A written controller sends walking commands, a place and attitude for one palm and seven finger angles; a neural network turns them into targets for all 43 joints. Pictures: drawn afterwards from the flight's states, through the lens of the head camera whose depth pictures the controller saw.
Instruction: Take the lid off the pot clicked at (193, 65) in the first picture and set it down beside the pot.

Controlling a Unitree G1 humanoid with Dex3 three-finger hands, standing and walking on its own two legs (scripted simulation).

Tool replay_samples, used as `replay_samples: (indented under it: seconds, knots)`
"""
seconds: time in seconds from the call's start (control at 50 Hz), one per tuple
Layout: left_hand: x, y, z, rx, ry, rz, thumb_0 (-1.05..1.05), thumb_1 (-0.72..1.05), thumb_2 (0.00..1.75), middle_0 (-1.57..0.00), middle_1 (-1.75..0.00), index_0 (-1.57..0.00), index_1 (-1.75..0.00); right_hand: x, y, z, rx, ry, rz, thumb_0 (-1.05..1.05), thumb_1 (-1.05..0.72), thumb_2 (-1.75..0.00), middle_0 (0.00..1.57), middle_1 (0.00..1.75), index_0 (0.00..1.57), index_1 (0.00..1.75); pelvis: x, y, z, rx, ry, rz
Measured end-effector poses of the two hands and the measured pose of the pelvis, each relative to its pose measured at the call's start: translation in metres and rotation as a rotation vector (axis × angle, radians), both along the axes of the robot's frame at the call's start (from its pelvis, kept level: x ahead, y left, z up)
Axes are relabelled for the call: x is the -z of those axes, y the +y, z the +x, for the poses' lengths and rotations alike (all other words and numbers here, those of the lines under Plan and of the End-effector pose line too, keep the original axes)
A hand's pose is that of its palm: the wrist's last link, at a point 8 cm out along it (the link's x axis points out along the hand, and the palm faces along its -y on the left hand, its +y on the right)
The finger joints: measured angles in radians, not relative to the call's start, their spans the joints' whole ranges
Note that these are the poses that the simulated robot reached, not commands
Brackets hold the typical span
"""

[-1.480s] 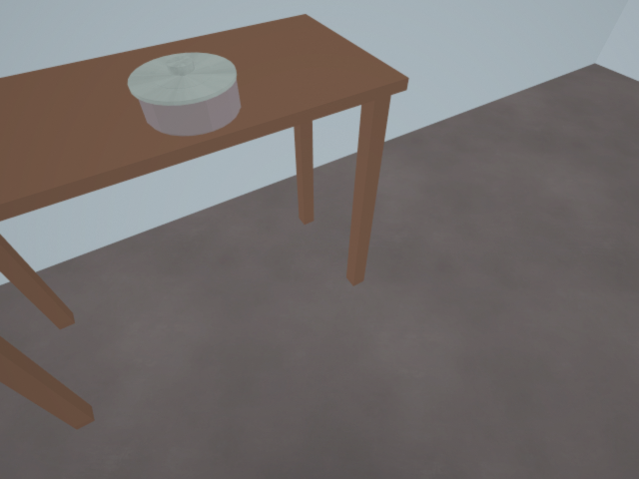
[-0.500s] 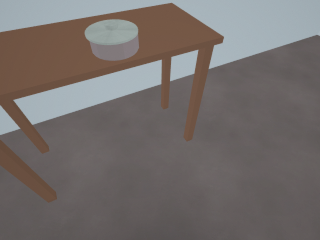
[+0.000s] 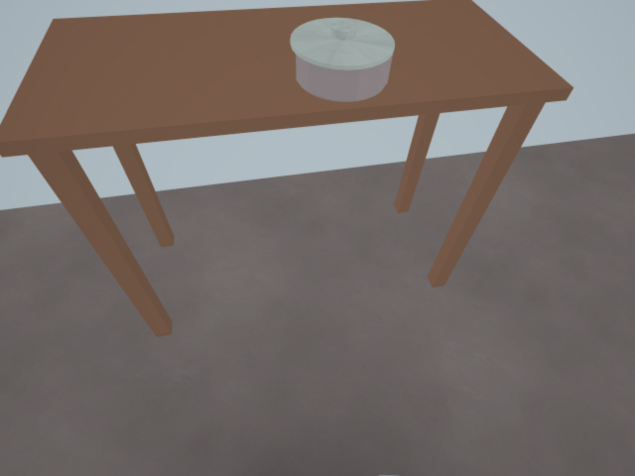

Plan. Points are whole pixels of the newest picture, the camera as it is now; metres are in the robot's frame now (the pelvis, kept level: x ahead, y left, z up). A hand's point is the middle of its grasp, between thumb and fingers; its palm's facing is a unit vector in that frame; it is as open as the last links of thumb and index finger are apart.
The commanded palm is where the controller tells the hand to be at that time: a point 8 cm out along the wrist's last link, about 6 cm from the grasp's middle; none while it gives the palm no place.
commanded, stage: turn to face it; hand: left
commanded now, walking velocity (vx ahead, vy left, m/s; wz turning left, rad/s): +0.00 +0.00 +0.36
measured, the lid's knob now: (343, 30) +0.85 -0.02 +0.15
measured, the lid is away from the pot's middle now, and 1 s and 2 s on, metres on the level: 0.00 0.00 0.00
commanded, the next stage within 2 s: take the last steps up to it in 0.22 s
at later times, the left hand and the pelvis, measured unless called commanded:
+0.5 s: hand out of the picture -0.07 +0.17 -0.18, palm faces +0.23 -0.95 -0.21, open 7.4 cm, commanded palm none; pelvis +0.00 -0.01 -0.01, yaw +10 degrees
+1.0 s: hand (232, 446) +0.19 +0.13 -0.18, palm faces +0.13 -0.97 -0.23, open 7.3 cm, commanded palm none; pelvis +0.14 -0.07 -0.01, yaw +7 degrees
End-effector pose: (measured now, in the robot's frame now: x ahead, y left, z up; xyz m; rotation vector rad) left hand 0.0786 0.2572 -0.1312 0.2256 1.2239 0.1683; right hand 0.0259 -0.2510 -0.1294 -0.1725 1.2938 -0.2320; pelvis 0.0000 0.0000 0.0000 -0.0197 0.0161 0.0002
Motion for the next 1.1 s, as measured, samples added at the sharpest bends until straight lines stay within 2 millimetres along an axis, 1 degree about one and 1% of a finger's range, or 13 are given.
replay_samples:
  seconds: [0.12, 0.26, 0.36, 0.48, 0.52, 0.56, 0.62, 0.7, 0.82, 0.9, 0.94, 0.98, 1.1]
  knots:
    - [-0.006, -0.019, -0.014, -0.049, -0.062, 0.046, 0.01, 0.91, 0.9, -0.2, -0.3, -0.2, -0.3, 0.018, -0.028, 0.021, -0.059, -0.025, 0.026, 0.0, -0.9, -0.9, 0.21, 0.3, 0.2, 0.3, 0.01, -0.026, -0.004, -0.056, -0.002, 0.032]
    - [-0.014, -0.039, -0.064, -0.141, -0.022, 0.045, 0.0, 0.91, 0.9, -0.2, -0.3, -0.2, -0.3, 0.015, -0.04, 0.053, -0.147, -0.047, 0.037, 0.0, -0.91, -0.9, 0.2, 0.3, 0.2, 0.3, 0.003, -0.037, -0.006, -0.129, -0.033, 0.042]
    - [-0.008, -0.046, -0.101, -0.2, 0.041, 0.012, 0.0, 0.91, 0.9, -0.2, -0.3, -0.2, -0.3, 0.008, -0.029, 0.076, -0.209, -0.057, 0.038, 0.0, -0.91, -0.9, 0.2, 0.3, 0.2, 0.3, 0.0, -0.036, -0.007, -0.16, -0.034, 0.062]
    - [0.016, -0.043, -0.153, -0.276, 0.156, -0.06, 0.0, 0.91, 0.9, -0.2, -0.3, -0.2, -0.3, 0.005, 0.007, 0.102, -0.292, -0.12, 0.024, 0.0, -0.91, -0.9, 0.2, 0.3, 0.2, 0.3, 0.009, -0.016, -0.002, -0.174, -0.021, 0.022]
    - [0.024, -0.042, -0.165, -0.279, 0.214, -0.085, 0.0, 0.91, 0.9, -0.2, -0.3, -0.2, -0.3, 0.003, 0.018, 0.101, -0.293, -0.133, 0.024, 0.0, -0.91, -0.9, 0.2, 0.3, 0.2, 0.3, 0.011, -0.013, 0.001, -0.166, -0.025, 0.028]
    - [0.025, -0.041, -0.166, -0.27, 0.256, -0.104, 0.01, 0.91, 0.9, -0.2, -0.3, -0.2, -0.3, -0.001, 0.024, 0.094, -0.279, -0.127, 0.028, 0.0, -0.91, -0.9, 0.2, 0.3, 0.2, 0.3, 0.008, -0.012, 0.008, -0.156, -0.028, 0.027]
    - [0.021, -0.039, -0.151, -0.258, 0.259, -0.123, 0.01, 0.91, 0.9, -0.2, -0.3, -0.2, -0.3, -0.005, 0.019, 0.075, -0.229, -0.083, 0.012, 0.0, -0.92, -0.9, 0.21, 0.3, 0.2, 0.3, 0.001, -0.012, 0.02, -0.15, -0.028, 0.023]
    - [0.017, -0.038, -0.109, -0.233, 0.215, -0.125, 0.01, 0.91, 0.9, -0.2, -0.3, -0.2, -0.3, -0.005, 0.002, 0.049, -0.175, 0.025, -0.006, 0.0, -0.93, -0.9, 0.21, 0.3, 0.2, 0.3, -0.002, -0.016, 0.038, -0.138, -0.023, 0.023]
    - [0.015, -0.046, -0.014, -0.147, 0.137, -0.092, 0.01, 0.91, 0.9, -0.19, -0.3, -0.2, -0.3, 0.007, -0.03, 0.02, -0.078, 0.188, 0.003, 0.0, -0.91, -0.9, 0.21, 0.3, 0.2, 0.3, 0.005, -0.037, 0.077, -0.117, -0.014, 0.034]
    - [0.021, -0.058, 0.057, -0.106, 0.034, -0.046, 0.01, 0.91, 0.9, -0.19, -0.3, -0.2, -0.3, 0.025, -0.054, 0.022, -0.043, 0.286, 0.022, 0.0, -0.91, -0.9, 0.21, 0.3, 0.2, 0.3, 0.021, -0.06, 0.11, -0.121, -0.013, 0.029]
    - [0.018, -0.065, 0.079, -0.114, -0.012, -0.035, 0.0, 0.91, 0.9, -0.19, -0.3, -0.2, -0.3, 0.026, -0.063, 0.038, -0.048, 0.305, 0.026, 0.0, -0.91, -0.9, 0.2, 0.3, 0.2, 0.3, 0.021, -0.066, 0.122, -0.125, -0.02, 0.018]
    - [0.014, -0.073, 0.093, -0.123, -0.025, -0.033, 0.0, 0.91, 0.9, -0.19, -0.3, -0.2, -0.3, 0.023, -0.068, 0.066, -0.06, 0.272, 0.024, 0.01, -0.91, -0.9, 0.2, 0.3, 0.2, 0.3, 0.016, -0.071, 0.136, -0.128, -0.023, 0.012]
    - [0.015, -0.099, 0.116, -0.121, 0.03, -0.075, 0.0, 0.92, 0.9, -0.2, -0.3, -0.2, -0.3, 0.011, -0.063, 0.181, -0.095, 0.047, 0.032, 0.01, -0.91, -0.9, 0.2, 0.3, 0.2, 0.3, 0.004, -0.076, 0.18, -0.128, -0.019, 0.0]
